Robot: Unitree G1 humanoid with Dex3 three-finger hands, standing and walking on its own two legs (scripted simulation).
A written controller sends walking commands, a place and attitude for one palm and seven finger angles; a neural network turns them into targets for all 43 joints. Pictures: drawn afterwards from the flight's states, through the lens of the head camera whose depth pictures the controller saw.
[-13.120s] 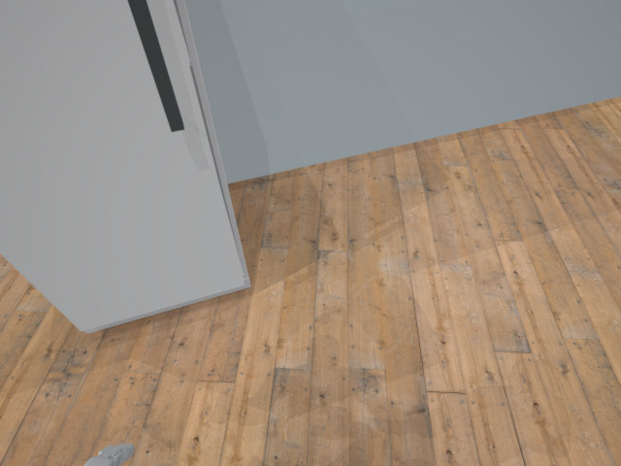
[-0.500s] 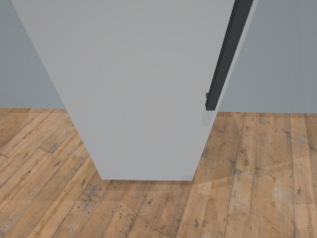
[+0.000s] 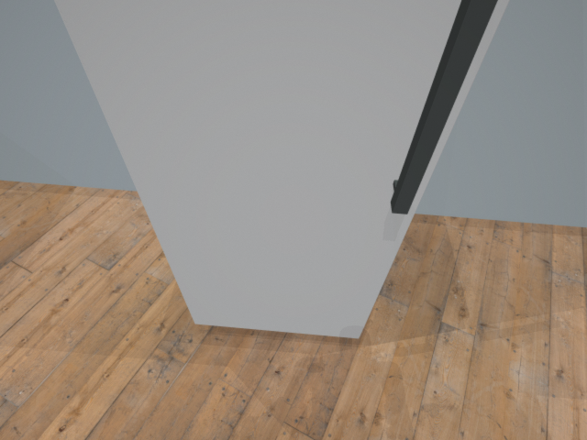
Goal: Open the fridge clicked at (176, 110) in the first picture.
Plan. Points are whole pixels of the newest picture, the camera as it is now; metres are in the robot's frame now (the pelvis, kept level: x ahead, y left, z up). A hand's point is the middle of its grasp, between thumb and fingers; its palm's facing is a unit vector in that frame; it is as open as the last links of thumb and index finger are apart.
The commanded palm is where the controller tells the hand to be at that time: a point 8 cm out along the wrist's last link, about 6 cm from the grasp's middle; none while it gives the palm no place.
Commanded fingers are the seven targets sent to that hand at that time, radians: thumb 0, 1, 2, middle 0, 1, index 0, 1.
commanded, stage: come to a stop and stand still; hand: right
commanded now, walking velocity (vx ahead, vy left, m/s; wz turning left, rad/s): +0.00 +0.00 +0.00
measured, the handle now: (443, 74) +0.50 -0.15 +0.26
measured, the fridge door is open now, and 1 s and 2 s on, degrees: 0 0 0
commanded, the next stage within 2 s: look again from close up in 1.06 s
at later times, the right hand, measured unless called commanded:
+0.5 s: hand out of the picture +0.01 -0.13 -0.17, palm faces +0.03 +0.98 -0.20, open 7.3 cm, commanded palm none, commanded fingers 0.00 -0.90 -0.90 0.20 0.30 0.20 0.30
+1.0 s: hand out of the picture +0.01 -0.12 -0.17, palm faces +0.04 +0.98 -0.21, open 7.3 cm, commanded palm none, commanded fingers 0.00 -0.90 -0.90 0.20 0.30 0.20 0.30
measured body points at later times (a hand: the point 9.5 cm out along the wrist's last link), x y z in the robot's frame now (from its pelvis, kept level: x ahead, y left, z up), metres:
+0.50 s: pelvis +0.01 +0.04 +0.00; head +0.02 +0.04 +0.45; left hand +0.03 +0.26 -0.16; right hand +0.01 -0.19 -0.16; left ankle -0.01 +0.17 -0.74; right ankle -0.01 -0.07 -0.74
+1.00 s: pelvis +0.00 +0.06 +0.00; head +0.02 +0.06 +0.45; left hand +0.02 +0.29 -0.16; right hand +0.01 -0.17 -0.15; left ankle -0.01 +0.17 -0.74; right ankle -0.01 -0.07 -0.74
